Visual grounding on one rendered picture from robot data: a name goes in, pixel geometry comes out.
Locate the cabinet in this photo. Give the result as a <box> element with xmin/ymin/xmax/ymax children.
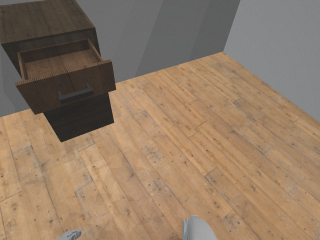
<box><xmin>0</xmin><ymin>0</ymin><xmax>114</xmax><ymax>143</ymax></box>

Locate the drawer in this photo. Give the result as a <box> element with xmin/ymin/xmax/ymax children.
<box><xmin>15</xmin><ymin>38</ymin><xmax>116</xmax><ymax>115</ymax></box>

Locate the robot right shin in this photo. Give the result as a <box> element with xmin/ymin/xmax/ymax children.
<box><xmin>190</xmin><ymin>215</ymin><xmax>200</xmax><ymax>219</ymax></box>

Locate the handle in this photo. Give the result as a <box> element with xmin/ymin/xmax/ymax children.
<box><xmin>58</xmin><ymin>83</ymin><xmax>94</xmax><ymax>104</ymax></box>

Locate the robot right thigh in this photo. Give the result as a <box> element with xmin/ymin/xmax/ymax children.
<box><xmin>182</xmin><ymin>218</ymin><xmax>218</xmax><ymax>240</ymax></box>

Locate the left robot hand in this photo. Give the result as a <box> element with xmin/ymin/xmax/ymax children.
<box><xmin>57</xmin><ymin>229</ymin><xmax>82</xmax><ymax>240</ymax></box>

